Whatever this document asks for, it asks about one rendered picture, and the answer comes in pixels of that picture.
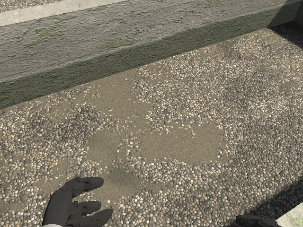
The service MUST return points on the left robot hand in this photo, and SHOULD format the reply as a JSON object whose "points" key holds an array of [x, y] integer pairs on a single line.
{"points": [[61, 211]]}

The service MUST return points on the right robot hand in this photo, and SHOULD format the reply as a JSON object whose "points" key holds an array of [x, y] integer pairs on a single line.
{"points": [[255, 221]]}

